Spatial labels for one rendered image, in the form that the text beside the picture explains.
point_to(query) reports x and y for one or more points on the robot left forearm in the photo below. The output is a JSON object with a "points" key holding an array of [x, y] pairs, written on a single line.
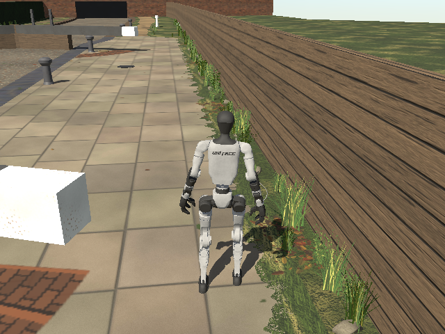
{"points": [[190, 181]]}

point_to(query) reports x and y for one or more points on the right robot hand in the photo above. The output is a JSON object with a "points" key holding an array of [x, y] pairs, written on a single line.
{"points": [[262, 213]]}

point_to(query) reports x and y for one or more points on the left robot hand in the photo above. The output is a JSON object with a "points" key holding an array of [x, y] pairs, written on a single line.
{"points": [[183, 204]]}

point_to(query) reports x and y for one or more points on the left robot upper arm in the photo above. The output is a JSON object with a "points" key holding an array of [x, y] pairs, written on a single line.
{"points": [[202, 146]]}

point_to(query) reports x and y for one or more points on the robot left thigh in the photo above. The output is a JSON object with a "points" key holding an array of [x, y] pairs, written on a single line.
{"points": [[205, 213]]}

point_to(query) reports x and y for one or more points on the right robot upper arm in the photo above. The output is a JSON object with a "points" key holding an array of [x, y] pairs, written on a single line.
{"points": [[246, 149]]}

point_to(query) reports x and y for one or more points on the robot right forearm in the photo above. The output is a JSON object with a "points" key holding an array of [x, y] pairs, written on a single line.
{"points": [[256, 191]]}

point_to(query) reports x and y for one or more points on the left robot foot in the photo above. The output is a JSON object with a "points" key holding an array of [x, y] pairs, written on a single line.
{"points": [[202, 286]]}

